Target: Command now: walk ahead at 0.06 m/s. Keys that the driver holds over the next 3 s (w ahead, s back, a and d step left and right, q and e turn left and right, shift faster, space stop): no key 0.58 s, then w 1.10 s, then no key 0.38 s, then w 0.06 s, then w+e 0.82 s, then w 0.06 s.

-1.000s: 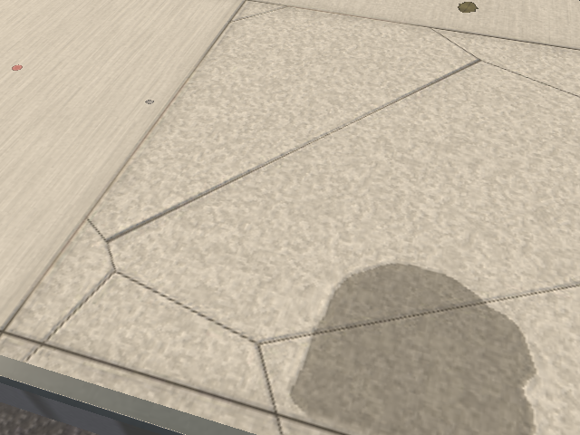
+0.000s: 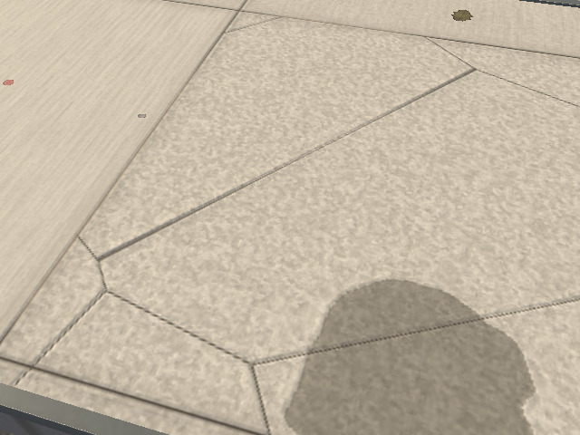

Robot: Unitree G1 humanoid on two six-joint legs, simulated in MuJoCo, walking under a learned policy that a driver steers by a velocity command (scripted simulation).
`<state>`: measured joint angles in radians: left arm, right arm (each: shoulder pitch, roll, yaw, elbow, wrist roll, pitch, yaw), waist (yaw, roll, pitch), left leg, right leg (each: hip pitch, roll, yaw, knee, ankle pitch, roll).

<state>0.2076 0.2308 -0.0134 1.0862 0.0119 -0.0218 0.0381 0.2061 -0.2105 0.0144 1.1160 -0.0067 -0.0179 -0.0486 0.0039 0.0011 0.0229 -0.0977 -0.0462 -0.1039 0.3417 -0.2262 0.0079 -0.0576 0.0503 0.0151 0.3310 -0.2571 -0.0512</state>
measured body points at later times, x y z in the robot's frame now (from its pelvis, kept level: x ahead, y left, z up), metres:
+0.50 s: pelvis -0.01 +0.00 +0.00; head +0.00 +0.00 +0.45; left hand +0.02 +0.26 -0.15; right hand +0.04 -0.26 -0.15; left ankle -0.03 +0.12 -0.75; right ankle -0.05 -0.09 -0.75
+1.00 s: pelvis +0.05 +0.05 -0.01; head +0.07 +0.07 +0.44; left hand +0.03 +0.32 -0.17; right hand +0.12 -0.23 -0.14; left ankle +0.07 +0.15 -0.75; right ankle -0.05 -0.08 -0.73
